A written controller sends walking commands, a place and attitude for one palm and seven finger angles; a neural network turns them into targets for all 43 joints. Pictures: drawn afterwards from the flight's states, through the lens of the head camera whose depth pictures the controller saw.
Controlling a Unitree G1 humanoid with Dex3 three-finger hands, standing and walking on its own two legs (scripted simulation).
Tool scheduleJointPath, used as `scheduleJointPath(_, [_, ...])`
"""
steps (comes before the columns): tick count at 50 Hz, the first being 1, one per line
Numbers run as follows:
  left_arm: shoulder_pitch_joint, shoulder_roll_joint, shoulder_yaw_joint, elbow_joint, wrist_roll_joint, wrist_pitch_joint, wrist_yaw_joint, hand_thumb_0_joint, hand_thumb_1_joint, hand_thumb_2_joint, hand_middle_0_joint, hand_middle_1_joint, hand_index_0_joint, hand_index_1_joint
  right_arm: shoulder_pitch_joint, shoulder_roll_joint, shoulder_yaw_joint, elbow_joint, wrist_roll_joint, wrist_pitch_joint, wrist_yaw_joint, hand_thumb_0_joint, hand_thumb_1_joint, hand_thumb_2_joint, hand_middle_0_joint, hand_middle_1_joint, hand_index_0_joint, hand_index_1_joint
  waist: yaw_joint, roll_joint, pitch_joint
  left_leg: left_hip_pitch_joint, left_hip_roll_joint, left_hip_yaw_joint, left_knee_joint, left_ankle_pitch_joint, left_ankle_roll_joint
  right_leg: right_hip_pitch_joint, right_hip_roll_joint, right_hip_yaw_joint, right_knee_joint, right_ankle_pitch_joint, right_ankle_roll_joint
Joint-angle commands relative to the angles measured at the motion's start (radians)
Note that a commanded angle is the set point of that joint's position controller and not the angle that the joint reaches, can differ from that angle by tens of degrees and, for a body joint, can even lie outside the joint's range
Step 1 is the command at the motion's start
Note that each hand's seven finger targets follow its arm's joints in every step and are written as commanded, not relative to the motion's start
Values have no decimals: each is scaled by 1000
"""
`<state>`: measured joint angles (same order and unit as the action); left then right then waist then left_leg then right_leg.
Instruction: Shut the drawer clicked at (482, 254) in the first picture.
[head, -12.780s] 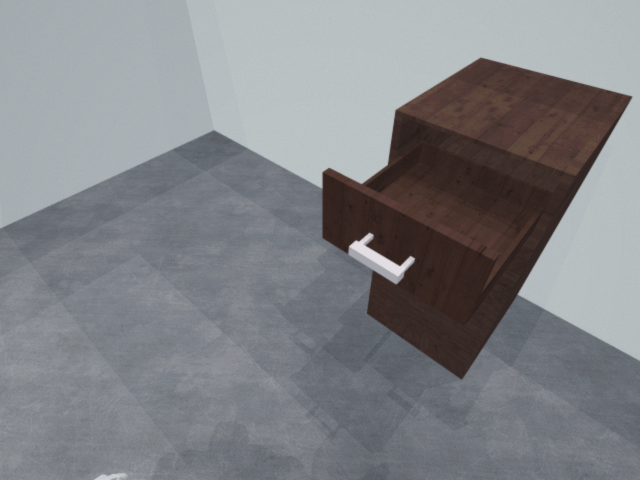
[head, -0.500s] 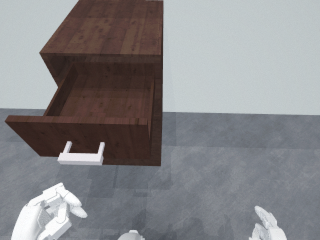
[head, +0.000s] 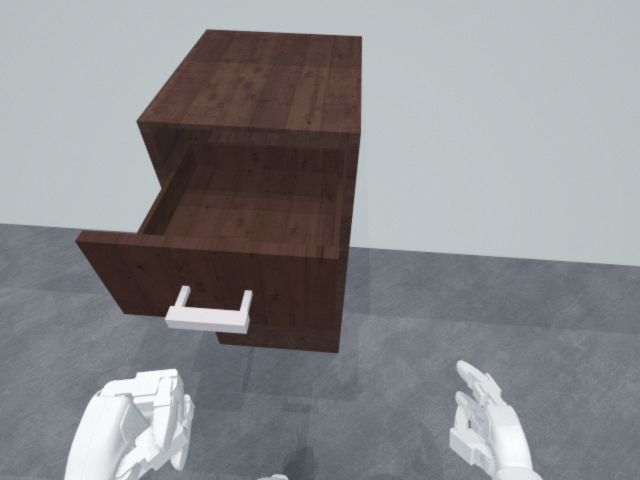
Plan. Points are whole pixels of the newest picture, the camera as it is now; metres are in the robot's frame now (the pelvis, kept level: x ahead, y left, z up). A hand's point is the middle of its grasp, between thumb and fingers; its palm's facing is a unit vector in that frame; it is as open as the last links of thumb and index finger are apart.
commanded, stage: raise the hand and make a fist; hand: left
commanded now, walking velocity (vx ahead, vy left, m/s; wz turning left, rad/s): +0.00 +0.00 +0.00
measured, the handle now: (212, 307) +0.34 +0.19 +0.01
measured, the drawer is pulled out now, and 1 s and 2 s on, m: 0.27 0.27 0.27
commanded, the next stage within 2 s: bring the fist close to the handle in 0.46 s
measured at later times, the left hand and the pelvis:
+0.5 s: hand (192, 433) +0.15 +0.14 +0.10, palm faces +0.03 -1.00 -0.05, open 3.3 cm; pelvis +0.00 -0.01 +0.00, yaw +0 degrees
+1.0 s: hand (210, 413) +0.18 +0.14 +0.06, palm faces +0.01 -1.00 -0.05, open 3.3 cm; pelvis +0.01 -0.03 -0.01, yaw +0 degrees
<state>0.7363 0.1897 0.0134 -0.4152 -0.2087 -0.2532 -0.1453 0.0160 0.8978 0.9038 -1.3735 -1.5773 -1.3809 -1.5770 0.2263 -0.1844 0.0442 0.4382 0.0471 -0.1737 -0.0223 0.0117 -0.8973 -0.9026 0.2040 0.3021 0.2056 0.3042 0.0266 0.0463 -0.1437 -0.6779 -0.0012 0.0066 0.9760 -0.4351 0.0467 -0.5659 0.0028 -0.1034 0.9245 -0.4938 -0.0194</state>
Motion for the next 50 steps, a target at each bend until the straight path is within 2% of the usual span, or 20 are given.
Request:
scheduleJointPath(1, [27,64,40,-249,2,-44,21,0,900,900,-1400,-1600,-1400,-1600,-91,-137,-65,-165,3,-50,-12,0,-900,-900,200,300,200,300,-14,1,-19,150,30,-91,-219,88,-14,-45,20,3,-149,94,-6])
scheduleJointPath(5, [65,38,2,-282,7,-40,23,0,900,900,-1400,-1600,-1400,-1600,-76,-138,-65,-178,5,-58,-8,0,-900,-900,200,300,200,300,-17,-2,-33,162,30,-86,-217,111,-15,-43,19,-2,-141,106,-5])
scheduleJointPath(9, [109,37,9,-276,8,-45,31,0,900,900,-1400,-1600,-1400,-1600,-78,-135,-71,-176,4,-58,-3,0,-900,-900,200,300,200,300,-9,-12,-27,146,26,-76,-210,124,-18,-38,19,-2,-137,114,-4])
scheduleJointPath(11, [93,74,51,-270,11,-54,42,0,900,900,-1400,-1600,-1400,-1600,-83,-137,-75,-166,3,-54,-8,0,-900,-900,200,300,200,300,-5,-14,-14,127,23,-74,-209,103,-18,-34,19,5,-144,95,-7])
scheduleJointPath(12, [106,66,46,-272,11,-58,45,0,900,900,-1400,-1600,-1400,-1600,-80,-135,-75,-172,3,-54,-8,0,-900,-900,200,300,200,300,-4,-16,-10,123,22,-71,-209,88,-17,-41,19,6,-144,79,-6])
scheduleJointPath(15, [82,57,41,-295,-5,-86,43,0,900,900,-1400,-1600,-1400,-1600,-74,-135,-74,-173,3,-60,-9,0,-900,-900,200,300,200,300,-13,6,-26,127,18,-62,-192,93,-14,-48,18,14,-145,83,-5])
scheduleJointPath(16, [79,84,68,-290,0,-94,48,0,900,900,-1400,-1600,-1400,-1600,-72,-137,-79,-162,3,-61,-11,0,-900,-900,200,300,200,300,-12,-3,-30,127,21,-64,-189,99,-13,-44,19,17,-146,87,-6])
scheduleJointPath(19, [88,49,27,-299,-12,-108,33,0,900,900,-1400,-1600,-1400,-1600,-64,-138,-77,-165,4,-74,-6,0,-900,-900,200,300,200,300,-21,16,-51,137,18,-58,-175,124,-12,-46,17,18,-141,114,-4])
scheduleJointPath(26, [103,83,74,-218,-11,-78,12,0,900,900,-1400,-1600,-1400,-1600,-81,-138,-83,-148,8,-63,-15,0,-900,-900,200,300,200,300,-18,-45,-12,101,11,-45,-163,120,-5,-25,11,46,-175,125,3])
scheduleJointPath(28, [109,83,82,-237,-20,-79,7,0,900,900,-1400,-1600,-1400,-1600,-76,-131,-83,-153,9,-60,-17,0,-900,-900,200,300,200,300,-13,-38,-36,111,7,-38,-158,143,-4,-6,7,53,-175,158,4])
scheduleJointPath(29, [108,90,103,-206,-23,-77,6,0,900,900,-1400,-1600,-1400,-1600,-76,-130,-86,-146,8,-56,-21,0,-900,-900,200,300,200,300,-14,-59,-30,103,7,-36,-153,149,-5,-6,8,54,-175,169,6])
scheduleJointPath(31, [79,108,140,-166,-33,-90,1,0,900,900,-1400,-1600,-1400,-1600,-80,-130,-87,-127,5,-49,-26,0,-900,-900,200,300,200,300,-18,-87,-16,80,4,-36,-134,159,-5,-4,5,75,-186,188,11])
scheduleJointPath(34, [30,84,119,-139,-44,-127,-26,0,900,900,-1400,-1600,-1400,-1600,-73,-133,-83,-122,2,-52,-27,0,-900,-900,200,300,200,300,-31,-48,-9,71,-1,-31,-114,155,-8,-29,1,87,-182,189,14])
scheduleJointPath(36, [-20,101,130,-116,-48,-149,-39,0,900,900,-1400,-1600,-1400,-1600,-73,-140,-82,-108,0,-58,-28,0,-900,-900,200,300,200,300,-40,-31,-6,63,-1,-35,-100,152,-7,-43,-1,97,-183,181,13])
scheduleJointPath(38, [-49,105,133,-103,-56,-170,-56,0,900,900,-1400,-1600,-1400,-1600,-61,-142,-84,-102,-2,-65,-29,0,-900,-900,200,300,200,300,-45,-27,-48,62,-4,-35,-80,160,-8,-37,-8,115,-177,204,18])
scheduleJointPath(41, [-62,128,162,-57,-56,-185,-69,0,900,900,-1400,-1600,-1400,-1600,-66,-145,-88,-89,-2,-68,-31,0,-900,-900,200,300,200,300,-40,-26,-80,54,-3,-34,-67,175,-8,-28,-11,123,-169,227,20])
scheduleJointPath(44, [-77,100,143,-28,-63,-182,-77,0,900,900,-1400,-1600,-1400,-1600,-66,-144,-88,-90,-4,-69,-30,0,-900,-900,200,300,200,300,-36,-17,-107,56,-5,-33,-66,194,-9,-22,-13,115,-150,262,20])
scheduleJointPath(46, [-84,124,185,39,-62,-171,-68,0,900,900,-1400,-1600,-1400,-1600,-75,-147,-92,-74,-6,-57,-34,0,-900,-900,200,300,200,300,-35,-75,-90,21,-2,-36,-56,186,-10,-18,-16,129,-157,265,29])
scheduleJointPath(47, [-83,105,175,46,-65,-171,-69,0,900,900,-1400,-1600,-1400,-1600,-71,-145,-93,-77,-7,-52,-35,0,-900,-900,200,300,200,300,-35,-80,-96,16,-4,-32,-54,184,-10,-14,-20,133,-153,274,32])
scheduleJointPath(50, [-126,116,189,66,-68,-175,-66,0,900,900,-1400,-1600,-1400,-1600,-77,-147,-93,-77,-8,-45,-35,0,-900,-900,200,300,200,300,-31,-62,-97,-3,-4,-30,-52,178,-13,-19,-21,134,-141,258,29])
